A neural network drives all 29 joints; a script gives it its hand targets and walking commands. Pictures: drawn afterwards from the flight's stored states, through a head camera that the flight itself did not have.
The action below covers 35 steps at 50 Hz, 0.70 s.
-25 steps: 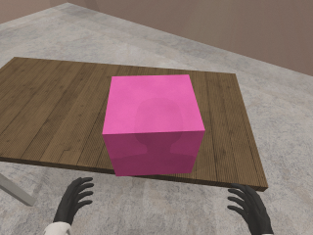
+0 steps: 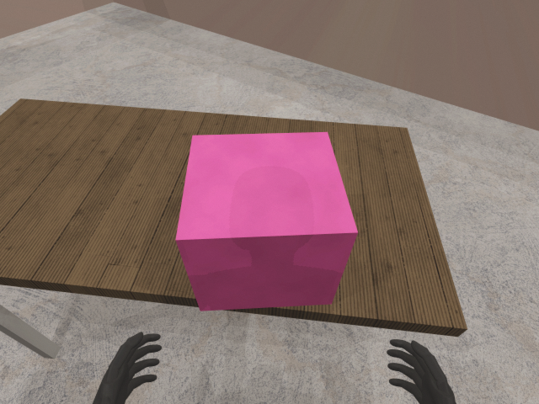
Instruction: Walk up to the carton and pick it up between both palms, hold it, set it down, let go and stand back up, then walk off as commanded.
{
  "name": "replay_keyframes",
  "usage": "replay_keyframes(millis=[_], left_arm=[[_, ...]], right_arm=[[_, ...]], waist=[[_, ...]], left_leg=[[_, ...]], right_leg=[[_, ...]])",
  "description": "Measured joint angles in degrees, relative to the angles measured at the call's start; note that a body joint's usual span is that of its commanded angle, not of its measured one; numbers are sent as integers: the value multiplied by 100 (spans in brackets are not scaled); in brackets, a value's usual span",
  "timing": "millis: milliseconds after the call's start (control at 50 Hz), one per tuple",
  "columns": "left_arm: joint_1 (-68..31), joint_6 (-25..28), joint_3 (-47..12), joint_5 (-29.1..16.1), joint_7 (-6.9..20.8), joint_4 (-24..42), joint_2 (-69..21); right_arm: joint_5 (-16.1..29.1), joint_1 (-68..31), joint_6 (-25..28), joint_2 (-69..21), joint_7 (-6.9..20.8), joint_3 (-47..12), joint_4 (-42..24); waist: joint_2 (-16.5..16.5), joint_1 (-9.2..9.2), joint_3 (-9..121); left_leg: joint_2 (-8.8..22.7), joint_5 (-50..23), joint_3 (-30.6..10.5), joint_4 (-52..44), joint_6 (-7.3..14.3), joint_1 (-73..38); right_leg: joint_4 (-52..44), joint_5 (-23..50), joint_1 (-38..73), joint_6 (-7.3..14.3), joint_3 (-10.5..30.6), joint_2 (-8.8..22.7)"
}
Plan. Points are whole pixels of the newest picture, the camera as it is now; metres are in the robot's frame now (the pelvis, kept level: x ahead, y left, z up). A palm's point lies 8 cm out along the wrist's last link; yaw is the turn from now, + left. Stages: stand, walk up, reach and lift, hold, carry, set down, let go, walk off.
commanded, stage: set down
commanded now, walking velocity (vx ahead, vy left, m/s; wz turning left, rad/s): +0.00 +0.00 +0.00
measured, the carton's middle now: (263, 221) +0.41 +0.05 +0.03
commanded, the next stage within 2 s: let go in 0.52 s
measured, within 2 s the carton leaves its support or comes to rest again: neither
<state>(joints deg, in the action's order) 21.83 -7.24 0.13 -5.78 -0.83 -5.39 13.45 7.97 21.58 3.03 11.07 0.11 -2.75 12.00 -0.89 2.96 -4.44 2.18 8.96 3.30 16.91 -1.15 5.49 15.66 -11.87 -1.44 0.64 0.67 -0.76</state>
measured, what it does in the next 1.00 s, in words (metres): stands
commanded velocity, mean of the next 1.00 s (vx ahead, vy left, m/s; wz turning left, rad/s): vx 0.00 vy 0.00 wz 0.00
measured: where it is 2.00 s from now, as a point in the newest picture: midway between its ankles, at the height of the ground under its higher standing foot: outside the picture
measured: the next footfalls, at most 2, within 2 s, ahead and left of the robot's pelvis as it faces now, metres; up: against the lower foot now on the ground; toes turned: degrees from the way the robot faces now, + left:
none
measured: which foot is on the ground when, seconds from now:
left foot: down 0.00-1.00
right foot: down 0.00-1.00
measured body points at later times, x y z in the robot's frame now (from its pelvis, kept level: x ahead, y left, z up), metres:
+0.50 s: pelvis +0.00 -0.01 +0.00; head +0.02 +0.00 +0.45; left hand +0.16 +0.24 -0.07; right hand +0.17 -0.21 -0.08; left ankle +0.00 +0.13 -0.75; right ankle -0.04 -0.11 -0.75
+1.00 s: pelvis +0.00 -0.01 +0.00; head +0.02 +0.00 +0.45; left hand +0.16 +0.23 -0.09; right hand +0.17 -0.23 -0.10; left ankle +0.00 +0.13 -0.75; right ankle -0.03 -0.11 -0.75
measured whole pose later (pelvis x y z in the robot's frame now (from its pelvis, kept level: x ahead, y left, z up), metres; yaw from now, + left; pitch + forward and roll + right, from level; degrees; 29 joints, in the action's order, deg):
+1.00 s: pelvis +0.00 -0.01 +0.00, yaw +1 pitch -2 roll +0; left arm 11.8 -6.2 1.7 0.5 1.5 -28.3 12.3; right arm 1.0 9.4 12.6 10.6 0.1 -1.0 42.7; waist -1.2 0.1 -5.0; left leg 2.2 10.2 2.4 19.2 -1.6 6.5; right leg 19.1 -13.9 -2.8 1.0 -0.4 -0.7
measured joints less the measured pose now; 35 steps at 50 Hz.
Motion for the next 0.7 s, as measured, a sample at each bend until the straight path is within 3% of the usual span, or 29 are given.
replay_keyframes(millis=[700], left_arm=[[-850, 77, 177, 459, 219, -2033, -87]], right_arm=[[-688, -938, 672, -94, -45, 166, 2400]], waist=[[18, -164, -64]], left_leg=[[19, 108, -63, 139, -65, 0]], right_leg=[[281, -200, -52, 62, -72, -18]])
